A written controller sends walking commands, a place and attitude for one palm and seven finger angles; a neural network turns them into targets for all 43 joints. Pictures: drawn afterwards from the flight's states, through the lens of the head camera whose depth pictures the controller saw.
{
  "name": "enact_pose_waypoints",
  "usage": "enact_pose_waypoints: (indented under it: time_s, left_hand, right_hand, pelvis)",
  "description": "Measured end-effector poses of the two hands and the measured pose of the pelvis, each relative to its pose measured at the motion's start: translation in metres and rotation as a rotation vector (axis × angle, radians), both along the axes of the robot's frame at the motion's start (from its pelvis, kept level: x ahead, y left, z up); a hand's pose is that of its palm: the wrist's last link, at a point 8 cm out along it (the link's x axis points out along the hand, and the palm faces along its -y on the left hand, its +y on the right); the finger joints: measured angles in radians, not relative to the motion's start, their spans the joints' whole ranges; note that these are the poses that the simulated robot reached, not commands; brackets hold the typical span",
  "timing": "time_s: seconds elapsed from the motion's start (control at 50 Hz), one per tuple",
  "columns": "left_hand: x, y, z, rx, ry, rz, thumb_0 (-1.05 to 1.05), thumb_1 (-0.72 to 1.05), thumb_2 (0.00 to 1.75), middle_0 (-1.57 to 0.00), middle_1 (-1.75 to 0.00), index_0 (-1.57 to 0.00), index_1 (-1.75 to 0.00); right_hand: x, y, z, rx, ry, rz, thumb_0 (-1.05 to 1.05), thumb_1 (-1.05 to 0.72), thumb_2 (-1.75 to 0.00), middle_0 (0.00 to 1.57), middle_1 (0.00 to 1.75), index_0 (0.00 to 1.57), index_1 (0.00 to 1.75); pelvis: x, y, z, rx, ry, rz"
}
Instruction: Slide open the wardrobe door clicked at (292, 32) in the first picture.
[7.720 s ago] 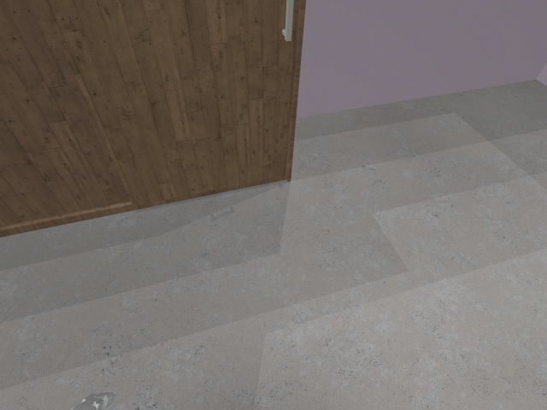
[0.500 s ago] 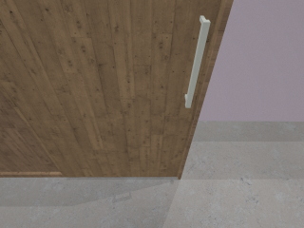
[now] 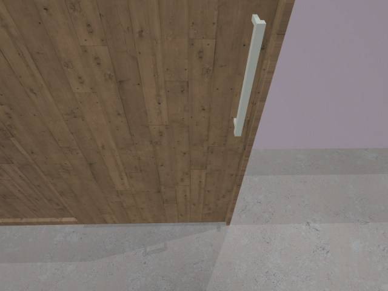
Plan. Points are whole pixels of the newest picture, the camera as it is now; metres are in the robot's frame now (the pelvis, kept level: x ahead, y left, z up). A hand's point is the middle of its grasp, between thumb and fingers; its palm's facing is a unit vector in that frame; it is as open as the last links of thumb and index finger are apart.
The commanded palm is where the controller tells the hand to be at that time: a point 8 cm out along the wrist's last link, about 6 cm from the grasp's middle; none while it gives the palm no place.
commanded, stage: look again from close up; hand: right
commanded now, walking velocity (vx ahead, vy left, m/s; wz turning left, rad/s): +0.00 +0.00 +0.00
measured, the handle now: (245, 84) +0.56 -0.09 +0.15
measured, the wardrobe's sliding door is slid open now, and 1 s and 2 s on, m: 0.00 0.00 0.00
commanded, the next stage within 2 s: shuffle to correct the standing spot in 1.70 s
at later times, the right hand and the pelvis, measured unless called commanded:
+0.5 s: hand out of the picture +0.00 -0.17 -0.18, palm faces +0.02 +0.98 -0.19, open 7.4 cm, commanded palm none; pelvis +0.01 +0.00 +0.00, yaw +0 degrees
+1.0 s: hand out of the picture -0.01 -0.15 -0.18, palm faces +0.03 +0.99 -0.16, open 7.4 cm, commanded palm none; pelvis +0.01 +0.00 +0.00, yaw +0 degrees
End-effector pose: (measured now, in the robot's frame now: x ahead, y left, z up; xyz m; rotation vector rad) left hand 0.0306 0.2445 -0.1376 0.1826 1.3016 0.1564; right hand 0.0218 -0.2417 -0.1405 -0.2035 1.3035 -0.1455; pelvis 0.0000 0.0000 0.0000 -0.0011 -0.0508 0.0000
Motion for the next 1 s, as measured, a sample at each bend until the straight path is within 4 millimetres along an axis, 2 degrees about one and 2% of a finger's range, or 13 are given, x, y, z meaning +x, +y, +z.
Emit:
enact_pose_waypoints:
  time_s: [0.1,0.22,0.54,0.7,1.0]
  left_hand:
    - [0.005,-0.005,-0.001,-0.011,-0.007,0.001,0.01,0.91,0.89,-0.2,-0.3,-0.2,-0.3]
    - [0.001,-0.01,-0.003,-0.023,0.005,0.011,0.01,0.91,0.89,-0.2,-0.3,-0.2,-0.3]
    - [-0.038,-0.022,-0.009,-0.055,0.1,0.05,0.01,0.91,0.89,-0.2,-0.3,-0.2,-0.3]
    - [-0.05,-0.027,-0.01,-0.066,0.124,0.064,0.01,0.91,0.89,-0.2,-0.3,-0.2,-0.3]
    - [-0.052,-0.032,-0.01,-0.07,0.12,0.075,0.01,0.91,0.89,-0.2,-0.3,-0.2,-0.3]
  right_hand:
    - [0.002,0.005,-0.001,0.009,-0.003,-0.005,0.01,-0.9,-0.9,0.2,0.3,0.2,0.3]
    - [-0.001,0.01,-0.001,0.016,0.008,-0.013,0.01,-0.9,-0.9,0.2,0.3,0.2,0.3]
    - [-0.026,0.027,-0.005,0.043,0.074,-0.042,0.01,-0.9,-0.9,0.2,0.3,0.2,0.3]
    - [-0.035,0.034,-0.007,0.057,0.09,-0.054,0.01,-0.91,-0.9,0.2,0.3,0.2,0.3]
    - [-0.037,0.039,-0.009,0.07,0.093,-0.062,0.01,-0.91,-0.9,0.2,0.3,0.2,0.3]
  pelvis:
    - [0.003,0.0,0.0,0.0,0.0,0.001]
    - [0.005,0.001,0.001,-0.001,-0.002,0.003]
    - [0.006,0.004,0.0,-0.001,-0.001,0.005]
    - [0.005,0.005,0.0,-0.002,0.003,0.005]
    - [0.005,0.005,-0.001,-0.001,0.009,0.008]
